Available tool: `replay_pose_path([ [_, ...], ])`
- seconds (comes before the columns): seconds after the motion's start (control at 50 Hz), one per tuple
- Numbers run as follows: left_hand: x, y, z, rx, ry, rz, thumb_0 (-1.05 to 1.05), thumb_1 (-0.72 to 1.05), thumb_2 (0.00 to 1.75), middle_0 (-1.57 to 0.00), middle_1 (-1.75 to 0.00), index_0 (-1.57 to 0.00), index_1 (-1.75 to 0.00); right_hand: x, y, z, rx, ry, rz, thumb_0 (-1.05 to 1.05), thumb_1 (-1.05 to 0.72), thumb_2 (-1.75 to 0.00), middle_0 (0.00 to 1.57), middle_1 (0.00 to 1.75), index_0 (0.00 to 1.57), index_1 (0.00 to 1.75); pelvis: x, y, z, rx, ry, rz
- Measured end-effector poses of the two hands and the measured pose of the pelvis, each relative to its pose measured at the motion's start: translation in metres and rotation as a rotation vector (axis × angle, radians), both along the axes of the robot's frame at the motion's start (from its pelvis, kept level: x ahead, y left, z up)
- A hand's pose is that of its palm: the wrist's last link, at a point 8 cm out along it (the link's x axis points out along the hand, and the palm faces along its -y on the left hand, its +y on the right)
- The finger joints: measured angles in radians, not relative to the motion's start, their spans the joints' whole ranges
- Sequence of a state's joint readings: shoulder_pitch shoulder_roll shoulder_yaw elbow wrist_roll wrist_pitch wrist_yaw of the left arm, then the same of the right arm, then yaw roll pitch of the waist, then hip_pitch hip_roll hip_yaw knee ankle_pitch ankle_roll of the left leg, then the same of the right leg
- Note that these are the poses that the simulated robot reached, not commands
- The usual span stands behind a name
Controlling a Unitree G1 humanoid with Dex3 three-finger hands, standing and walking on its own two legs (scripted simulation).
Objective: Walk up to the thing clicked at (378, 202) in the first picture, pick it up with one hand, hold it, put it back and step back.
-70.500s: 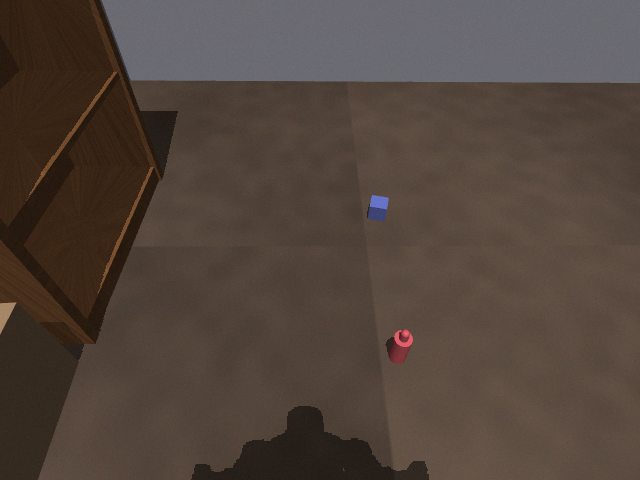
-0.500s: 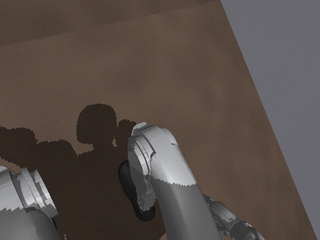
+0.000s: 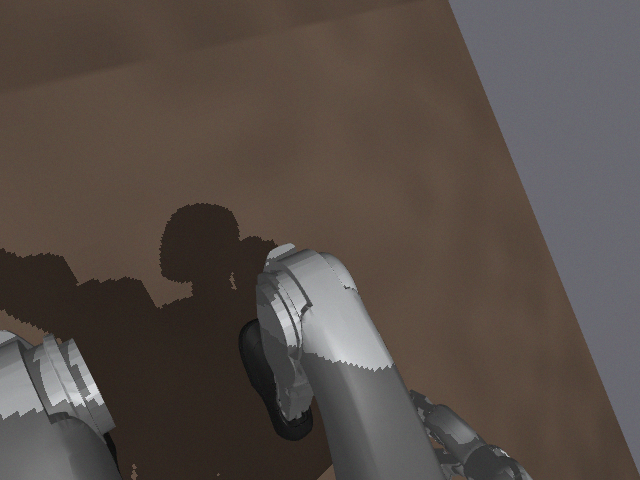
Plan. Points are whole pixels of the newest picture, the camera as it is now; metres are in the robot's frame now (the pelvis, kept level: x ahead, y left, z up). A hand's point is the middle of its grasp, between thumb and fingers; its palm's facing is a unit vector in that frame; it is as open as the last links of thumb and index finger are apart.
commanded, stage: close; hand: left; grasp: from above
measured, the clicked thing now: out of the picture +0.47 +0.35 -0.27
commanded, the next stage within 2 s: settle in 0.44 s
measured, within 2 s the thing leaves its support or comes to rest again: leaves its support in 0.80 s
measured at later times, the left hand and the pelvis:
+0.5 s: hand out of the picture +0.45 +0.34 -0.24, palm faces -0.47 -0.08 -0.88, open 10.6 cm; pelvis +0.00 +0.00 +0.00, yaw +0 degrees
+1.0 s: hand out of the picture +0.46 +0.36 -0.19, palm faces -0.43 -0.06 -0.90, open 10.4 cm; pelvis +0.00 +0.00 +0.01, yaw +1 degrees
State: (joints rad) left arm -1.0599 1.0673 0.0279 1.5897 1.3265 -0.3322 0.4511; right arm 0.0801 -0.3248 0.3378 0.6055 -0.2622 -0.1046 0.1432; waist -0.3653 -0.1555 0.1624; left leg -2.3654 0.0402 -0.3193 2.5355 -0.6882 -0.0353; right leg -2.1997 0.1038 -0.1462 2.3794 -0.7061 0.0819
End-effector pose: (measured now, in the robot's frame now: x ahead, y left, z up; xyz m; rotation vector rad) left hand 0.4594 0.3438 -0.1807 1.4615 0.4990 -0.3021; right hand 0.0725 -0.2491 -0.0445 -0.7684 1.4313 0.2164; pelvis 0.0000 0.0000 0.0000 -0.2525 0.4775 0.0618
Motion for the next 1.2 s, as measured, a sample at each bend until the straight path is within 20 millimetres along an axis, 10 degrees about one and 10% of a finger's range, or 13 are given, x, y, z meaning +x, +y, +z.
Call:
replay_pose_path([
  [0.78, 0.002, 0.001, 0.008, 0.019, -0.029, 0.027, 0.01, -0.05, 0.67, -0.52, -0.76, -0.55, -0.73, -0.001, 0.000, -0.003, 0.013, -0.016, -0.005, 0.00, -0.92, -0.90, 0.21, 0.30, 0.20, 0.30, -0.001, -0.002, -0.002, 0.006, 0.004, 0.001],
  [1.2, 0.001, 0.020, 0.090, 0.060, -0.025, 0.032, 0.01, -0.02, 0.54, -0.61, -0.64, -0.64, -0.60, 0.032, -0.002, -0.005, 0.044, -0.112, -0.097, 0.00, -0.92, -0.90, 0.21, 0.30, 0.20, 0.30, -0.003, 0.001, 0.016, 0.015, 0.063, 0.036],
])
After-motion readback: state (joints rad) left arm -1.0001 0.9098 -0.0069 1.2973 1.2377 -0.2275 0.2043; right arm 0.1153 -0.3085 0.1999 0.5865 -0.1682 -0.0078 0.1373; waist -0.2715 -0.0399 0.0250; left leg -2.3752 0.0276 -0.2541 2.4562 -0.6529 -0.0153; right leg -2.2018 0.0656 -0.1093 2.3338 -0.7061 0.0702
